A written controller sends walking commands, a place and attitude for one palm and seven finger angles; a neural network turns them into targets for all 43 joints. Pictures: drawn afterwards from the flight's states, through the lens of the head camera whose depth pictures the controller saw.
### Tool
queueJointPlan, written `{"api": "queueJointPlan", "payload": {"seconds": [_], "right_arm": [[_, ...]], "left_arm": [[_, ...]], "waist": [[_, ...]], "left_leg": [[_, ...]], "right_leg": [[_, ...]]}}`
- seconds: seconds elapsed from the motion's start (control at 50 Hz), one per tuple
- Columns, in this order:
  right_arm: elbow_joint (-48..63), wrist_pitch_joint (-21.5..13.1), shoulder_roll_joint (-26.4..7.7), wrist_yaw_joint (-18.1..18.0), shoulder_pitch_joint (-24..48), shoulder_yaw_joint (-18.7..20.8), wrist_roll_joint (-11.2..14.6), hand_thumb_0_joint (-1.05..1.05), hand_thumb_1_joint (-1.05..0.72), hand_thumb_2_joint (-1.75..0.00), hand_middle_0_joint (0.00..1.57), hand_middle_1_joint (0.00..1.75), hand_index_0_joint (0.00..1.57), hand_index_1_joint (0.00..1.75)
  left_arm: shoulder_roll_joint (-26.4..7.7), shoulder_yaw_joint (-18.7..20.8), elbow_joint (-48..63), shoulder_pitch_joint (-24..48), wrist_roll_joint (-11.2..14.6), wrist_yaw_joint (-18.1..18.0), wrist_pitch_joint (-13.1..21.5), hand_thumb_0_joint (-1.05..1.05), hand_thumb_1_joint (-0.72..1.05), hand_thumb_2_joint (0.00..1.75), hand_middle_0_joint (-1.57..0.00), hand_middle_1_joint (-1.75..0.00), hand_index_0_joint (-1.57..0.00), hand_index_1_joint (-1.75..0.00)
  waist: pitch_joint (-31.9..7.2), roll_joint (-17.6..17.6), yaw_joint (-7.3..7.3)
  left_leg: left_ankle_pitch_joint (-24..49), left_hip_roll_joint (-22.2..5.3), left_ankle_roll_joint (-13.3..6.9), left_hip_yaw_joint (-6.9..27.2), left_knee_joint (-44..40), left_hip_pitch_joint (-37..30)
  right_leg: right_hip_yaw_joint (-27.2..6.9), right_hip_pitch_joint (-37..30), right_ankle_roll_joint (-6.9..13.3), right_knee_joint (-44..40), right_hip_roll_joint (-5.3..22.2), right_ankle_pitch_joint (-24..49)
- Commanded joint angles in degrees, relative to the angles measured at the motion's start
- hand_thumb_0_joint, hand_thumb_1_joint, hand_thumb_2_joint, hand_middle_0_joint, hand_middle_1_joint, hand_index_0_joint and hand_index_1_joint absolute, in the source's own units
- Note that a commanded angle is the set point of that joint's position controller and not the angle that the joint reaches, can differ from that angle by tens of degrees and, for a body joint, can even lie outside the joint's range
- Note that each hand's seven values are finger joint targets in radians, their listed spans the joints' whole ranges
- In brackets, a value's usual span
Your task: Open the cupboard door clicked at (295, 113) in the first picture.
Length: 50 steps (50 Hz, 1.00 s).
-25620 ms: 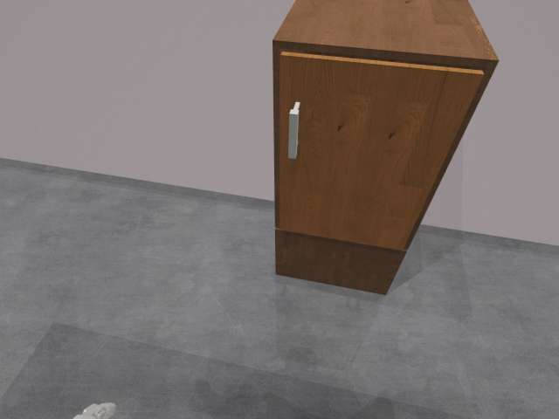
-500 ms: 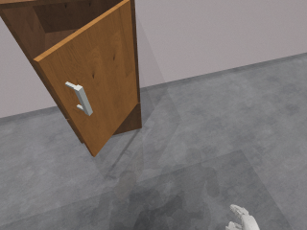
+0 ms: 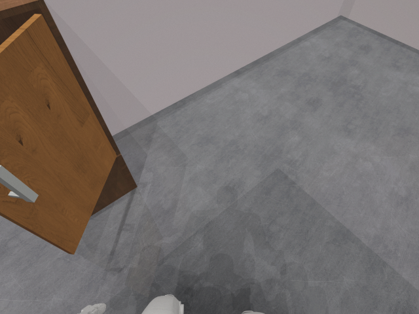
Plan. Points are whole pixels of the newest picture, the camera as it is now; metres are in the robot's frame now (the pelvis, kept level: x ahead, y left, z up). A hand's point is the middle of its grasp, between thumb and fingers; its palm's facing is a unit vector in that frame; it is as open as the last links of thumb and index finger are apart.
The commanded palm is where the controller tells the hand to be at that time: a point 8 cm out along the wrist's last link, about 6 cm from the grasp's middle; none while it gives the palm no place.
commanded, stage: walk to a spot facing it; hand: left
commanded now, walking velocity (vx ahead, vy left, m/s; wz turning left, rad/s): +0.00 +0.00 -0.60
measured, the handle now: (6, 183) +0.34 +0.45 +0.00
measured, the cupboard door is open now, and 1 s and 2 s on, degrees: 43 43 43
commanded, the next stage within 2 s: turn to face it in 1.98 s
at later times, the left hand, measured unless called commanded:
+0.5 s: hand (144, 293) +0.17 +0.16 -0.15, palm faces -0.26 -0.92 -0.28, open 7.4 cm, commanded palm none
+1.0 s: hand (179, 236) +0.30 +0.10 -0.16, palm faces -0.52 -0.83 -0.17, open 7.4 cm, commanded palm none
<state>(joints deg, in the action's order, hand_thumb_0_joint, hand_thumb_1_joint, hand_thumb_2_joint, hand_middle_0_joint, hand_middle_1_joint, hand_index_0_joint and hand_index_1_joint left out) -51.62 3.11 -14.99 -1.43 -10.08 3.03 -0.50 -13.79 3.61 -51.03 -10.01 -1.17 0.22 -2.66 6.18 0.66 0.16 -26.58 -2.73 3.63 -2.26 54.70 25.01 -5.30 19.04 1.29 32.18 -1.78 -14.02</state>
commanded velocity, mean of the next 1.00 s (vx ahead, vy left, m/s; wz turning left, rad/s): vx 0.20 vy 0.00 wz -0.58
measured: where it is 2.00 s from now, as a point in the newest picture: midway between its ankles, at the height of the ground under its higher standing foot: (302, 252)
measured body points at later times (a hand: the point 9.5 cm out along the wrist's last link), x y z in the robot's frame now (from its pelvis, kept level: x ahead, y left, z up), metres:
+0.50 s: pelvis +0.01 -0.02 -0.01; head +0.05 -0.05 +0.44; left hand +0.18 +0.21 -0.13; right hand -0.02 -0.28 -0.16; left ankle +0.02 +0.13 -0.69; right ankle -0.01 -0.12 -0.73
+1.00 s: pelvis +0.13 -0.04 +0.01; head +0.18 -0.04 +0.46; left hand +0.33 +0.14 -0.14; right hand +0.03 -0.26 -0.12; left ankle +0.16 +0.08 -0.73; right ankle +0.06 -0.17 -0.64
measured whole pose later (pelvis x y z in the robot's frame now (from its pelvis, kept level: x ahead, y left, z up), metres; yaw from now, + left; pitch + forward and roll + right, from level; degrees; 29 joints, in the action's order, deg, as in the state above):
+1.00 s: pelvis +0.13 -0.04 +0.01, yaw -35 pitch +2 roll -1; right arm -52.8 -3.8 -9.9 -1.5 -18.0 0.4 -2.1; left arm -15.0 5.3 -54.3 -12.2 -1.8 3.9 -1.5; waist 2.7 2.2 0.9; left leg -16.1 -4.4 0.6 -7.3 22.8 8.1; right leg 0.9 34.8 -0.1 65.6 2.3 -15.8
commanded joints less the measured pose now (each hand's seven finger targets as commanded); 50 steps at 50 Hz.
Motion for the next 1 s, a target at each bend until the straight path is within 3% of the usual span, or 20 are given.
{"api": "queueJointPlan", "payload": {"seconds": [0.0, 0.06, 0.1, 0.12, 0.14, 0.22, 0.3, 0.36, 0.4, 0.42, 0.46, 0.54, 0.68, 0.74, 0.76, 0.78, 0.8, 0.84, 0.9, 0.98], "right_arm": [[4.4, -2.1, -2.1, 0.0, -2.1, 0.7, 0.3, 0.0, -0.9, -0.9, 0.2, 0.3, 0.2, 0.3], [2.9, -2.8, -4.3, -0.6, -7.8, 1.3, 0.2, 0.0, -0.9, -0.9, 0.2, 0.3, 0.2, 0.3], [3.6, -3.6, -13.4, -1.3, -10.4, 2.8, -1.5, 0.0, -0.9, -0.9, 0.2, 0.3, 0.2, 0.3], [4.2, -3.6, -13.4, -1.5, -8.9, 2.5, -1.6, 0.0, -0.9, -0.9, 0.2, 0.3, 0.2, 0.3], [5.7, -3.9, -11.3, -1.2, -5.2, 1.8, -1.8, 0.0, -0.9, -0.9, 0.2, 0.3, 0.2, 0.3], [5.0, -4.0, -8.0, -1.4, -3.2, 1.1, -2.0, 0.0, -0.9, -0.9, 0.2, 0.3, 0.2, 0.3], [3.3, -3.6, -9.6, -1.0, -8.0, 2.0, -1.7, 0.0, -0.9, -0.9, 0.2, 0.3, 0.2, 0.3], [3.8, -3.1, -10.1, -0.4, -6.1, 2.5, -0.9, 0.0, -0.9, -0.9, 0.2, 0.3, 0.2, 0.3], [8.1, -2.7, -2.6, 0.1, -0.6, 1.0, -0.1, 0.0, -0.9, -0.9, 0.2, 0.3, 0.2, 0.3], [8.3, -2.1, -4.4, -0.3, 0.9, 0.8, -0.1, 0.0, -0.9, -0.9, 0.2, 0.3, 0.2, 0.3], [7.3, -2.0, -4.9, 0.6, 2.0, 1.6, -0.4, 0.0, -0.9, -0.9, 0.2, 0.3, 0.2, 0.3], [6.3, -2.3, -3.9, 1.8, 3.2, 1.7, -0.8, 0.0, -0.9, -0.9, 0.2, 0.3, 0.2, 0.3], [7.3, -4.2, -2.5, 2.2, 4.7, 1.8, -0.4, 0.0, -0.9, -0.9, 0.2, 0.3, 0.2, 0.3], [4.6, -5.4, -3.8, 1.2, -3.2, 1.8, -0.4, 0.0, -0.9, -0.9, 0.2, 0.3, 0.2, 0.3], [2.6, -5.9, -7.1, 0.2, -9.3, 2.6, -0.6, 0.0, -0.9, -0.9, 0.2, 0.3, 0.2, 0.3], [1.5, -6.3, -13.5, -0.3, -16.6, 3.9, -2.0, 0.0, -0.9, -0.9, 0.2, 0.3, 0.2, 0.3], [1.2, -6.1, -14.3, -0.7, -18.7, 3.6, -1.9, 0.0, -0.9, -0.9, 0.2, 0.3, 0.2, 0.3], [2.9, -6.6, -9.8, -0.2, -12.7, 2.3, -2.2, 0.0, -0.9, -0.9, 0.2, 0.3, 0.2, 0.3], [1.8, -7.7, -4.8, -0.4, -10.9, 0.4, -1.6, 0.0, -0.9, -0.9, 0.2, 0.3, 0.2, 0.3], [-1.6, -8.3, -3.9, -0.8, -16.7, -0.4, -1.4, 0.0, -0.9, -0.9, 0.2, 0.3, 0.2, 0.3]], "left_arm": [[-12.0, 3.4, 3.8, -0.9, -0.4, -0.9, 1.1, 0.0, 0.9, 0.9, -0.2, -0.3, -0.2, -0.3], [-9.7, 2.8, 5.0, 2.5, 0.1, -0.4, 0.5, 0.0, 0.9, 0.9, -0.2, -0.3, -0.2, -0.3], [-5.0, 1.8, 7.1, 2.2, 0.7, 0.4, 0.3, 0.0, 0.9, 0.9, -0.2, -0.3, -0.2, -0.3], [-7.4, 2.3, 7.2, 4.0, 0.2, 0.8, 0.5, 0.0, 0.9, 0.9, -0.2, -0.3, -0.2, -0.3], [-7.2, 2.8, 6.6, 1.3, 0.0, 1.4, 0.7, 0.0, 0.9, 0.9, -0.2, -0.3, -0.2, -0.3], [-3.8, 2.1, 5.6, 2.6, -0.1, 2.4, -0.1, 0.0, 0.9, 0.9, -0.2, -0.3, -0.2, -0.3], [-3.0, 1.3, 5.9, 3.8, 0.3, 2.4, 0.7, 0.0, 0.9, 0.9, -0.2, -0.3, -0.2, -0.3], [-5.4, 2.0, 4.0, -2.0, 0.3, 1.9, 1.2, 0.0, 0.9, 0.9, -0.2, -0.3, -0.2, -0.3], [-16.1, 4.3, 1.9, -8.8, -0.5, 0.2, 1.8, 0.0, 0.9, 0.9, -0.2, -0.3, -0.2, -0.3], [-16.6, 4.4, 1.3, -11.1, 0.3, -0.3, 1.8, 0.0, 0.9, 0.9, -0.2, -0.3, -0.2, -0.3], [-12.1, 4.0, 2.8, -4.4, 0.2, -0.7, 1.6, 0.0, 0.9, 0.9, -0.2, -0.3, -0.2, -0.3], [-9.9, 3.1, 2.5, -4.0, 0.1, -0.5, 3.4, 0.0, 0.9, 0.9, -0.2, -0.3, -0.2, -0.3], [-11.4, 3.6, 1.0, -6.1, -0.4, 0.3, 4.0, 0.0, 0.9, 0.9, -0.2, -0.3, -0.2, -0.3], [-9.3, 3.4, 1.9, -2.4, -0.1, 0.7, 3.8, 0.0, 0.9, 0.9, -0.2, -0.3, -0.2, -0.3], [-5.9, 2.5, 2.7, -1.9, 0.0, 1.2, 3.9, 0.0, 0.9, 0.9, -0.2, -0.3, -0.2, -0.3], [-2.5, 1.7, 4.0, -1.7, 0.8, 1.8, 4.0, 0.0, 0.9, 0.9, -0.2, -0.3, -0.2, -0.3], [-4.7, 2.1, 5.7, 2.9, 0.2, 2.0, 4.3, 0.0, 0.9, 0.9, -0.2, -0.3, -0.2, -0.3], [-4.4, 2.9, 4.6, 2.8, -0.9, 3.1, 4.7, 0.0, 0.9, 0.9, -0.2, -0.3, -0.2, -0.3], [-1.7, 2.0, 2.9, 1.9, -1.0, 4.0, 3.6, 0.0, 0.9, 0.9, -0.2, -0.3, -0.2, -0.3], [0.4, 0.5, 3.1, 4.4, -0.5, 4.1, 2.9, 0.0, 0.9, 0.9, -0.2, -0.3, -0.2, -0.3]], "waist": [[-9.8, 8.5, 0.4], [-8.6, 3.8, -3.22], [-7.8, -21.3, -3.89], [-6.8, -13.5, -3.68], [-7.1, -8.2, -1.19], [-5.5, -12.5, 0.06], [-10.1, -13.6, -2.45], [-10.6, -9.6, 0.59], [-9.6, 19.6, 5.06], [-10.4, 17.3, 6.78], [-6.1, 14.9, 3.5], [-6.0, 8.0, 1.68], [-4.3, 8.5, 2.44], [-4.4, 5.7, -2.29], [-7.4, -5.3, -4.92], [-10.7, -22.4, -8.0], [-6.8, -16.6, -8.67], [-2.4, -5.5, -4.51], [-1.3, -9.2, -1.62], [-5.2, -11.6, -2.18]], "left_leg": [[3.5, 1.6, -0.3, -0.3, -12.1, -4.1], [10.5, -0.3, -1.6, 2.3, -28.5, -18.6], [5.8, -24.9, -11.6, 29.5, -43.0, -20.8], [10.0, -26.4, -14.9, 28.1, -42.4, -14.9], [8.4, -23.8, -15.1, 23.4, -42.3, -11.0], [31.6, -14.4, -9.8, 4.4, -35.4, -14.1], [42.5, -15.3, -9.3, 0.0, -29.4, -21.1], [33.5, -14.0, -5.3, -3.5, -21.6, -14.7], [-11.1, -1.2, 0.7, -8.3, 0.6, 9.1], [-11.4, -2.3, -0.4, 0.0, 8.2, 11.7], [-1.7, -3.7, -0.3, 2.2, 11.8, 14.3], [5.8, -2.7, 0.8, 0.8, 4.6, 9.0], [4.5, 0.9, -0.3, 0.1, -13.1, 0.9], [9.4, 1.6, -1.1, -0.2, -27.7, -19.8], [2.5, -4.7, -2.7, 6.6, -33.3, -31.0], [-13.5, -22.1, -8.5, 29.4, -41.5, -37.6], [-18.1, -28.5, -12.9, 36.0, -46.8, -30.3], [-9.0, -23.1, -12.8, 27.5, -46.4, -20.4], [18.2, -15.6, -7.9, 8.1, -42.7, -21.7], [41.8, -13.1, -6.4, -2.6, -38.2, -28.2]], "right_leg": [[-15.4, -6.3, 9.2, -9.3, 12.1, 17.0], [-13.5, 7.1, 3.7, -5.6, 7.1, 2.4], [2.5, 18.7, -2.4, 19.7, -3.4, -21.7], [0.1, 15.8, -2.6, 28.4, 0.5, -20.2], [1.4, 13.0, -2.9, 32.4, 1.6, -16.9], [6.8, 11.7, -4.1, 26.7, 2.6, -12.5], [11.0, 4.8, -3.0, 11.5, 1.0, -12.1], [10.4, -8.3, -1.2, -5.0, 1.2, 2.7], [-20.1, -20.6, 8.3, -13.9, 23.1, 27.1], [-21.4, -19.8, 12.1, -14.6, 24.2, 18.7], [-20.6, -14.0, 11.1, -18.5, 18.0, -7.8], [-14.0, -10.6, 9.6, -18.0, 14.0, -3.6], [-18.9, -7.1, 10.9, -18.8, 13.1, -14.3], [-15.6, 7.4, 7.2, -12.0, 8.2, -16.5], [-10.9, 15.9, 4.3, -2.5, 3.0, -16.5], [0.9, 26.3, 0.5, 18.3, -4.4, -21.0], [0.9, 27.6, 0.2, 28.5, 0.4, -19.1], [1.8, 25.6, -0.2, 35.9, 4.0, -11.2], [4.7, 25.6, -1.5, 35.8, 5.9, -1.8], [8.7, 24.7, -1.2, 29.3, 4.8, 2.4]]}}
